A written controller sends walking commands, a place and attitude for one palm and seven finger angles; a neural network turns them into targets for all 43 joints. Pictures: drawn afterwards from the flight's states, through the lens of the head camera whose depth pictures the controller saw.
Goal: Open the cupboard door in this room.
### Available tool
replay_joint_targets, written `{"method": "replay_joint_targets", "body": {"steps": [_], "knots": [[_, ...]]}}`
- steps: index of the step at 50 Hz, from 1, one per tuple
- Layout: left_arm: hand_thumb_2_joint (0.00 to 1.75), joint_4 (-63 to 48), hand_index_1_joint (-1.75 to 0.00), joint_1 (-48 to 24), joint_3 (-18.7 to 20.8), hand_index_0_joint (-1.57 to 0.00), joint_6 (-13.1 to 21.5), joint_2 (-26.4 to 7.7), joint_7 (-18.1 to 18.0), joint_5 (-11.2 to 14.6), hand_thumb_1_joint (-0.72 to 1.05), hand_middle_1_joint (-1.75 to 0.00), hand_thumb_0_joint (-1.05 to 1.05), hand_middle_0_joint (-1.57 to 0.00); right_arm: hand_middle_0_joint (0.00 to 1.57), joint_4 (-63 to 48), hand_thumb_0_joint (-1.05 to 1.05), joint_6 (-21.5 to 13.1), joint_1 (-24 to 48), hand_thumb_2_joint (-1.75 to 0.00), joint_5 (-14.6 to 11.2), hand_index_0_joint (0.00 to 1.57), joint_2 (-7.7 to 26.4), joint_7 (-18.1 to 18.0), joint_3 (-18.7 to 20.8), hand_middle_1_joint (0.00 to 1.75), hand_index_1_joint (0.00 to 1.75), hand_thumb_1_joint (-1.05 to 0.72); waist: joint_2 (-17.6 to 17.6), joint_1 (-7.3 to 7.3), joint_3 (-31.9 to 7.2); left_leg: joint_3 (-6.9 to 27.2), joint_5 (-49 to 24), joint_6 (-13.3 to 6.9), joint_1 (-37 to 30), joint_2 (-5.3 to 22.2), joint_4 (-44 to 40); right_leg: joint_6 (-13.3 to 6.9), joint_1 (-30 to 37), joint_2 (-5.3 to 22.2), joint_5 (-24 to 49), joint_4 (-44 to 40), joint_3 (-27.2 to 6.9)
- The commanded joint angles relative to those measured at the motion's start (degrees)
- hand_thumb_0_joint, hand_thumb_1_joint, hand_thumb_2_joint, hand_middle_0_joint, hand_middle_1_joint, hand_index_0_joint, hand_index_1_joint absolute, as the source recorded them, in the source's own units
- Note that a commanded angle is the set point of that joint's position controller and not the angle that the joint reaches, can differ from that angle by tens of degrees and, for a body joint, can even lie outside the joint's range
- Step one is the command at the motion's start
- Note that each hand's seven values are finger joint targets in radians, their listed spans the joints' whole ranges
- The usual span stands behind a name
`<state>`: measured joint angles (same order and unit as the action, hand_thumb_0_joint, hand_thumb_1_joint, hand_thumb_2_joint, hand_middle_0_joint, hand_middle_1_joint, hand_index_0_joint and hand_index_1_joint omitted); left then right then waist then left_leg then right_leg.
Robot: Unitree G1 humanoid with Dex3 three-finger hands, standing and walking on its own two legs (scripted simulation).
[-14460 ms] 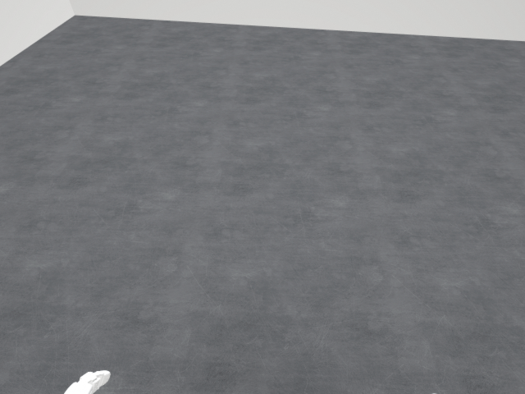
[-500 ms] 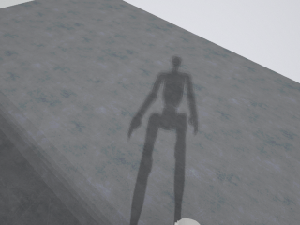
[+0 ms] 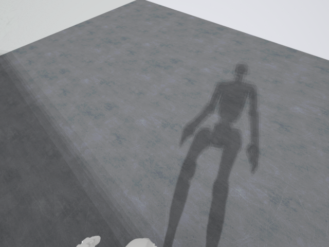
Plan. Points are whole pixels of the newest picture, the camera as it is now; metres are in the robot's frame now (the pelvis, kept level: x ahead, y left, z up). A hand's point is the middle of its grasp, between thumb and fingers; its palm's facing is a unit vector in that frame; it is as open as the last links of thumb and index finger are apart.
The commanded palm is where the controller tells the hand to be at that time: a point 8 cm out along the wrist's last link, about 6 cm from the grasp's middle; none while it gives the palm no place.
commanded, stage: turn or walk to find it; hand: left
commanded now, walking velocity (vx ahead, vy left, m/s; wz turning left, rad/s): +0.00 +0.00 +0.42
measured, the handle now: out of the picture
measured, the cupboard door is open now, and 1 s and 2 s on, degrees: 0 0 0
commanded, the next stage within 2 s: none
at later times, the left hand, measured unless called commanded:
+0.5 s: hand out of the picture -0.10 +0.25 -0.19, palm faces +0.32 -0.92 -0.24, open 7.4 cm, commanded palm none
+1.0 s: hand out of the picture -0.01 +0.23 -0.15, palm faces +0.40 -0.87 -0.28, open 7.4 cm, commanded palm none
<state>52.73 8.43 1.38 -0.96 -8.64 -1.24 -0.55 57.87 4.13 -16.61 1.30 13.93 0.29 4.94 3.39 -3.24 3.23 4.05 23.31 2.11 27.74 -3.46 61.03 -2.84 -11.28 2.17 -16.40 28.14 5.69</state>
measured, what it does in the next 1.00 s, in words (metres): steps on the spot, turning left: left foot, then right foot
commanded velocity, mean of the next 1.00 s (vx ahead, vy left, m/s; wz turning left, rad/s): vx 0.00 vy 0.00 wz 0.42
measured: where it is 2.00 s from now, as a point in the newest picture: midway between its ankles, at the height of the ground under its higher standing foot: outside the picture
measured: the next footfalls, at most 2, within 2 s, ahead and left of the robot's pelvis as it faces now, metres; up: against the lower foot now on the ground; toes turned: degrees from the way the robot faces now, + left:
left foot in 0.42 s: -0.03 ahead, +0.15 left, +0.00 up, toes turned +17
right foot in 0.94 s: +0.03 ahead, -0.08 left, +0.00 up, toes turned +22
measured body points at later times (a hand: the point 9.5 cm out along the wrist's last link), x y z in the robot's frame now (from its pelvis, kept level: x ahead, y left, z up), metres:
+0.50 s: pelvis -0.04 +0.04 -0.01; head -0.01 +0.08 +0.43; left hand -0.11 +0.30 -0.17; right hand +0.15 -0.17 -0.14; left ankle -0.07 +0.14 -0.74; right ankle -0.02 -0.08 -0.71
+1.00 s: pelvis -0.05 +0.00 -0.01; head +0.00 -0.02 +0.44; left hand -0.03 +0.27 -0.13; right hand +0.07 -0.22 -0.18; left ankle -0.08 +0.13 -0.72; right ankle -0.01 -0.09 -0.74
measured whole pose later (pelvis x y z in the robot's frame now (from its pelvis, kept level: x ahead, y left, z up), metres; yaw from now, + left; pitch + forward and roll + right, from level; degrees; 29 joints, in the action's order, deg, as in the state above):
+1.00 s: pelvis -0.05 +0.00 -0.01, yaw +26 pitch +0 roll +1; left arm 51.7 6.2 1.7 -0.5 -10.1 -0.8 -0.8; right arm 57.2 3.5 -15.0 0.9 13.3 -0.1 4.2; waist 3.9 -2.7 4.2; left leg 6.5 22.9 0.7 21.9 -3.9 42.0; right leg -1.1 -14.7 1.5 -17.2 32.3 4.5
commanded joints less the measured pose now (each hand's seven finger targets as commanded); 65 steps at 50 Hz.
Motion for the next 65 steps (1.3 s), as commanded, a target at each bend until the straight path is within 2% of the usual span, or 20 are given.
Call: {"method": "replay_joint_targets", "body": {"steps": [1, 14, 17, 19, 20, 21, 22, 23, 25, 29, 39, 42, 45, 46, 47, 48, 49, 51, 53, 65], "knots": [[0.9, -3.2, -0.3, 1.1, 2.5, -0.2, 2.0, -9.9, -0.7, -0.1, 0.9, -0.3, 0.0, -0.2, 0.2, -2.5, 0.0, -0.5, -1.2, -0.9, 0.1, 0.2, 3.4, 0.3, 1.1, 0.3, 0.3, -0.9, -11.8, 1.82, 0.2, -0.2, -4.4, 1.8, 4.6, 3.8, 9.5, -2.3, 0.9, 13.6, 15.5, -11.7, -7.1], [0.9, 0.5, -0.3, 9.9, 3.8, -0.2, 1.4, -13.6, -0.6, -1.4, 0.9, -0.3, 0.0, -0.2, 0.2, -5.4, 0.0, -1.4, 10.3, -0.9, -0.6, 0.2, 2.5, 0.2, -0.8, 0.3, 0.3, -0.9, -14.7, 6.34, -2.9, -5.9, 3.6, 1.7, -2.1, 5.6, -12.4, -5.9, 7.6, 18.5, 26.7, -6.8, -4.4], [0.9, 1.3, -0.3, 9.4, 4.3, -0.2, 1.2, -14.9, -0.5, -1.4, 0.9, -0.3, 0.0, -0.2, 0.2, -5.7, 0.0, -2.2, 9.4, -0.9, -1.0, 0.2, 2.5, 0.0, -1.1, 0.3, 0.3, -0.9, -14.8, 5.77, -5.7, -7.9, 2.1, 0.7, -7.2, 4.7, -22.7, -5.3, 8.9, 19.0, 29.5, -3.0, -3.1], [0.9, 1.3, -0.3, 7.9, 4.4, -0.2, 0.8, -15.0, -0.4, -0.7, 0.9, -0.3, 0.0, -0.2, 0.2, -4.8, 0.0, -2.9, 6.0, -0.9, -0.8, 0.2, 3.7, 0.0, -1.1, 0.3, 0.3, -0.9, -12.9, 3.25, -7.5, -8.7, -9.7, -0.1, -16.5, 4.8, -35.2, -1.4, 4.7, 17.4, 25.1, 2.4, 0.9], [0.9, 0.9, -0.3, 8.0, 4.1, -0.2, 0.5, -13.5, -0.3, -0.2, 0.9, -0.3, 0.0, -0.2, 0.2, -4.4, 0.0, -3.5, 3.8, -0.9, -0.7, 0.2, 6.6, 0.1, -0.5, 0.3, 0.3, -0.9, -5.1, 1.78, -9.1, -3.8, -18.0, -1.3, -24.8, 8.4, -40.6, 1.6, -2.1, 14.6, 16.9, 9.9, 3.4], [0.9, -0.8, -0.3, 8.4, 3.2, -0.2, 0.1, -9.7, 0.0, 0.1, 0.9, -0.3, 0.0, -0.2, 0.2, -4.7, 0.0, -3.8, 2.5, -0.9, -0.2, 0.2, 12.3, -0.2, 0.9, 0.3, 0.3, -0.9, 12.0, 1.03, -8.5, 14.8, -36.1, -7.2, -32.0, 22.6, -41.7, 6.2, -18.3, 6.7, -11.5, 20.9, 5.4], [0.9, -2.0, -0.3, 4.5, 2.2, -0.2, -0.7, -9.4, -0.2, -0.4, 0.9, -0.3, 0.0, -0.2, 0.2, -3.9, 0.0, -3.0, 0.0, -0.9, -0.5, 0.2, 14.6, -0.6, 1.2, 0.3, 0.3, -0.9, 11.1, -0.43, -7.3, 15.4, -43.8, -11.1, -27.7, 26.7, -41.8, 6.4, -18.7, 5.0, -20.7, 28.1, 0.8], [0.9, -1.9, -0.3, 3.8, 2.6, -0.2, -1.2, -10.0, -0.2, -0.5, 0.9, -0.3, 0.0, -0.2, 0.2, -3.9, 0.0, -2.9, 1.7, -0.9, -0.2, 0.2, 13.2, -0.9, 0.7, 0.3, 0.3, -0.9, 8.6, 0.24, -5.7, 13.1, -36.4, -12.9, -22.9, 25.8, -42.7, 6.1, -17.6, 5.5, -19.2, 31.6, -2.0], [0.9, -0.4, -0.3, 3.0, 3.2, -0.2, -1.6, -10.8, 0.1, -0.6, 0.9, -0.3, 0.0, -0.2, 0.2, -5.3, 0.0, -3.0, 7.6, -0.9, -0.1, 0.2, 10.3, -1.7, 0.1, 0.3, 0.3, -0.9, 9.5, 2.0, -1.8, 10.5, -31.8, -11.5, -20.3, 20.4, -43.2, 6.5, -20.2, 5.3, -12.1, 35.0, -4.2], [0.9, 0.9, -0.3, 4.7, 3.0, -0.2, -1.0, -10.5, 0.6, -0.5, 0.9, -0.3, 0.0, -0.2, 0.2, -5.8, 0.0, -3.8, 7.3, -0.9, -0.4, 0.2, 9.0, -1.7, -0.5, 0.3, 0.3, -0.9, 3.3, 3.1, -3.3, 7.0, -36.8, -10.3, -22.4, 16.5, -42.3, 7.6, -19.6, 4.1, -6.1, 36.3, -4.3], [0.9, -3.1, -0.3, -2.1, 2.5, -0.2, -0.8, -8.7, 0.1, -0.1, 0.9, -0.3, 0.0, -0.2, 0.2, -5.4, 0.0, -3.5, 2.6, -0.9, 0.2, 0.2, 8.7, -1.4, 0.7, 0.3, 0.3, -0.9, 5.3, 1.06, -4.3, 14.7, -35.2, -12.7, -21.8, 16.5, -40.8, 7.9, -16.0, 1.9, -9.9, 22.6, -5.0], [0.9, -3.3, -0.3, -1.1, 2.4, -0.2, -0.3, -8.3, 0.0, 0.2, 0.9, -0.3, 0.0, -0.2, 0.2, -5.6, 0.0, -3.2, 3.1, -0.9, 0.3, 0.2, 8.8, -1.3, 1.0, 0.3, 0.3, -0.9, 5.8, 1.58, -5.1, 16.6, -36.8, -12.1, -18.5, 15.3, -39.1, 7.1, -9.4, 0.0, -9.0, 14.0, -4.1], [0.9, -2.0, -0.3, 4.3, 2.7, -0.2, 0.3, -8.9, -0.2, 0.4, 0.9, -0.3, 0.0, -0.2, 0.2, -6.1, 0.0, -3.0, 4.6, -0.9, -0.1, 0.2, 8.3, -1.1, 1.1, 0.3, 0.3, -0.9, 4.1, 4.6, -7.3, 16.1, -29.8, -9.1, -11.6, 12.1, -35.4, 6.5, 2.7, -0.4, 2.7, -1.5, -3.3], [0.9, -1.6, -0.3, 6.5, 3.1, -0.2, 0.9, -10.9, -0.4, 0.1, 0.9, -0.3, 0.0, -0.2, 0.2, -6.4, 0.0, -3.1, 4.1, -0.9, -0.5, 0.2, 6.6, -0.8, 1.0, 0.3, 0.3, -0.9, -1.4, 5.37, -8.9, 13.7, -21.9, -6.3, -6.7, 8.9, -31.8, 5.8, 10.1, 3.3, 6.9, -8.3, -6.2], [0.9, -1.5, -0.3, 7.7, 4.1, -0.2, 1.5, -15.9, -0.9, -0.8, 0.9, -0.3, 0.0, -0.2, 0.2, -7.0, 0.0, -3.2, 3.2, -0.9, -1.0, 0.2, 2.8, -0.5, 0.5, 0.3, 0.3, -0.9, -15.7, 5.87, -9.7, 4.9, -4.6, -2.2, 3.8, 1.9, -21.1, 1.6, 17.6, 16.7, 9.4, -11.3, -19.0], [0.9, -2.2, -0.3, 7.6, 4.2, -0.2, 1.4, -17.7, -0.9, -0.8, 0.9, -0.3, 0.0, -0.2, 0.2, -8.1, 0.0, -2.9, 4.9, -0.9, -0.5, 0.2, 3.7, -0.7, 0.7, 0.3, 0.3, -0.9, -19.2, 6.43, -7.2, 0.7, 10.6, -0.6, 6.1, -0.8, -9.5, -4.6, 10.9, 25.6, 17.2, -11.6, -25.6], [0.9, -2.9, -0.3, 5.3, 3.9, -0.2, 1.3, -15.7, -1.0, -0.4, 0.9, -0.3, 0.0, -0.2, 0.2, -7.1, 0.0, -2.0, 4.6, -0.9, 0.0, 0.2, 5.2, -0.6, 1.2, 0.3, 0.3, -0.9, -13.0, 5.3, -5.5, 3.0, 8.3, -0.8, 4.1, 1.4, -0.7, -6.5, 4.3, 24.3, 13.3, -12.1, -21.9], [0.9, -4.3, -0.3, -0.7, 3.5, -0.2, 1.4, -12.9, -0.9, -0.2, 0.9, -0.3, 0.0, -0.2, 0.2, -4.5, 0.0, -0.9, 1.9, -0.9, 0.2, 0.2, 4.6, -0.1, 1.6, 0.3, 0.3, -0.9, -12.2, 2.3, -1.3, 2.4, 2.5, -0.3, 4.2, 2.8, 7.5, -4.2, -1.1, 18.5, 6.1, -13.3, -15.8], [0.9, -4.7, -0.3, -1.9, 2.8, -0.2, 1.6, -10.5, -0.8, -0.2, 0.9, -0.3, 0.0, -0.2, 0.2, -3.0, 0.0, -0.7, -0.3, -0.9, 0.2, 0.2, 3.6, 0.4, 1.2, 0.3, 0.3, -0.9, -11.4, 1.07, 0.0, 0.5, -2.6, 0.7, 4.2, 3.7, 9.4, -2.0, -0.8, 14.6, 11.3, -11.8, -8.6], [0.9, -0.2, -0.3, 8.9, 3.9, -0.2, 1.6, -13.8, -0.7, -1.2, 0.9, -0.3, 0.0, -0.2, 0.2, -4.8, 0.0, -1.3, 8.6, -0.9, -0.5, 0.2, 2.3, 0.2, -0.6, 0.3, 0.3, -0.9, -13.6, 6.08, -3.1, -5.5, 3.5, 2.0, -1.1, 5.6, -10.6, -5.7, 7.7, 18.4, 26.9, -6.9, -4.6]]}}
